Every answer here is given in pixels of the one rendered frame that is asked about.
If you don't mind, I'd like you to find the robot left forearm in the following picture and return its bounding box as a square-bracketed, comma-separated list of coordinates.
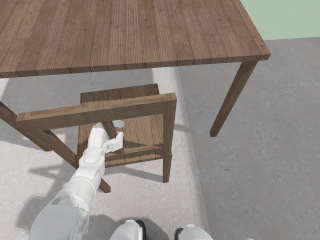
[28, 146, 105, 240]

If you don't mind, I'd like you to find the robot left foot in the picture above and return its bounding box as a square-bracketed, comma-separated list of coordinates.
[135, 220, 147, 240]

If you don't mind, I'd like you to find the chair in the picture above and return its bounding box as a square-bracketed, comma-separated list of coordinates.
[16, 83, 177, 193]

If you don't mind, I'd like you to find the robot left hand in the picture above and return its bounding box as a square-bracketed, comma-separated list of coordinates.
[87, 120, 125, 154]

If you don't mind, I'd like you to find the table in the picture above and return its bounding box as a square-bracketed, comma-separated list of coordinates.
[0, 0, 271, 152]

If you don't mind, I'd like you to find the left robot upper arm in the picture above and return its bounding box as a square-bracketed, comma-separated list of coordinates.
[30, 204, 90, 240]

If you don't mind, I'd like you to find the left robot shin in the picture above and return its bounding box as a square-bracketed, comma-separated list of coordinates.
[125, 220, 138, 225]

